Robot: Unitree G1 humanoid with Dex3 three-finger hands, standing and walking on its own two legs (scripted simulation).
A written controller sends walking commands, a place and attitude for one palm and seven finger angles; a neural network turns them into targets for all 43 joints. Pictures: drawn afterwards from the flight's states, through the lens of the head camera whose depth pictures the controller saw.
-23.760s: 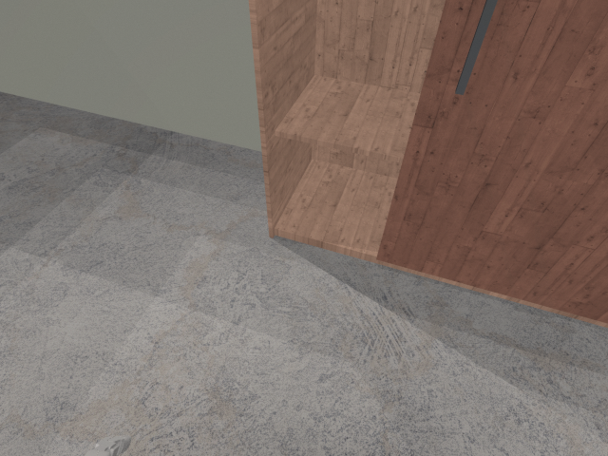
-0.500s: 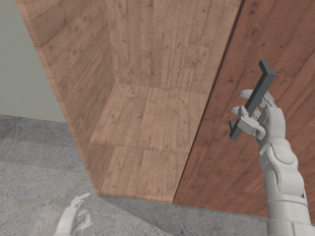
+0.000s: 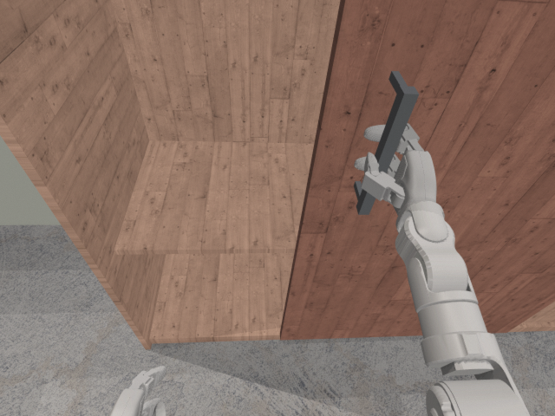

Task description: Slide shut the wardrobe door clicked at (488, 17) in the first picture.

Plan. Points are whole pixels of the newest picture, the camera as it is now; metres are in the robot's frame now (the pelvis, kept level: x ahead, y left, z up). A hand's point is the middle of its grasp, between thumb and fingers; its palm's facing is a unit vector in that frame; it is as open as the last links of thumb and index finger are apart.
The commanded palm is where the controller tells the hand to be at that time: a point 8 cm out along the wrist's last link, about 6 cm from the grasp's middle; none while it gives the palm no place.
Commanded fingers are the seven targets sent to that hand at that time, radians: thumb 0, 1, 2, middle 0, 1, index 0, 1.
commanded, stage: tug the door sideways, standing still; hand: right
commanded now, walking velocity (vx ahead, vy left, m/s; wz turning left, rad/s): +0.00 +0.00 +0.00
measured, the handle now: (378, 151) +0.46 -0.12 +0.16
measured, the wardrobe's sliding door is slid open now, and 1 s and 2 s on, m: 0.45 0.43 0.20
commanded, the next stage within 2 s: step sideways, sliding the door along in 0.12 s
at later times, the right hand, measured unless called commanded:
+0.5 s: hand (365, 177) +0.41 -0.10 +0.16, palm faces +0.09 +0.98 -0.19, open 6.0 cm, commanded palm +0.39 -0.11 +0.17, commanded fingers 0.00 -0.90 -0.90 0.45 1.40 0.45 1.40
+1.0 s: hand (344, 173) +0.41 -0.07 +0.16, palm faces +0.23 +0.97 -0.06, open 6.1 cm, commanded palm +0.39 -0.04 +0.15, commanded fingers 0.00 -0.90 -0.90 0.45 1.40 0.45 1.40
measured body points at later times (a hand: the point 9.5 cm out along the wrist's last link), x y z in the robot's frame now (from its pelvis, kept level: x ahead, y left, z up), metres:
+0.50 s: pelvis -0.04 +0.02 +0.00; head +0.01 +0.06 +0.44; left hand +0.09 +0.25 -0.14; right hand +0.40 -0.15 +0.17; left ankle -0.04 +0.12 -0.72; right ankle -0.02 -0.10 -0.73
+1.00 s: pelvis -0.01 +0.12 +0.00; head +0.09 +0.10 +0.43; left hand +0.19 +0.31 -0.13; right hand +0.39 -0.12 +0.16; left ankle +0.07 +0.29 -0.67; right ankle -0.03 -0.05 -0.73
